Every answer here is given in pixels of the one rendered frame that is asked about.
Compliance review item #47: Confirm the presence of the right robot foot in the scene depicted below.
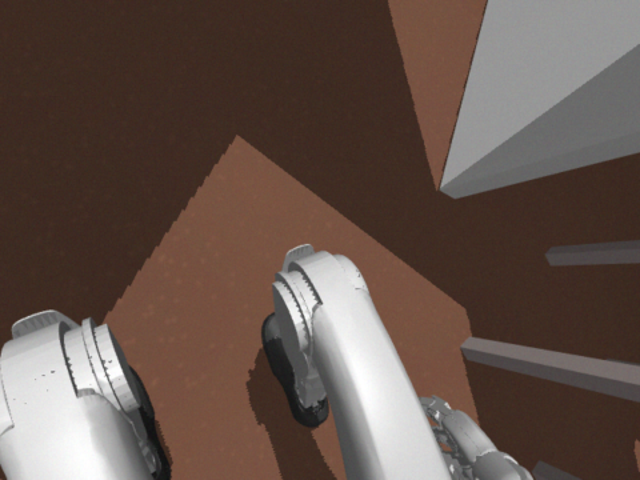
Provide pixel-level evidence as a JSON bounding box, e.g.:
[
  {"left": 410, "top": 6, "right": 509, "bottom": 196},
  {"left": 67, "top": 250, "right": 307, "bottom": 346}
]
[{"left": 261, "top": 312, "right": 329, "bottom": 427}]

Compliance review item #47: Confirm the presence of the right robot hand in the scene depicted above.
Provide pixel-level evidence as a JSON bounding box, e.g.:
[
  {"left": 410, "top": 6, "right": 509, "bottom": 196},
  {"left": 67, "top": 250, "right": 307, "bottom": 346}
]
[{"left": 418, "top": 395, "right": 498, "bottom": 480}]

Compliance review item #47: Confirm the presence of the left robot foot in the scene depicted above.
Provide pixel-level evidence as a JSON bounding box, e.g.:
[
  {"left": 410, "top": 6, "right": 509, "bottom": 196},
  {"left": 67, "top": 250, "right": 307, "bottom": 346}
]
[{"left": 129, "top": 366, "right": 171, "bottom": 480}]

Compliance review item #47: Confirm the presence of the right robot arm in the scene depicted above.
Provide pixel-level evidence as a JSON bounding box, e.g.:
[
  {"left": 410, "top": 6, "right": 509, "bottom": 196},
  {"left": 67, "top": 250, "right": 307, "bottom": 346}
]
[{"left": 472, "top": 451, "right": 534, "bottom": 480}]

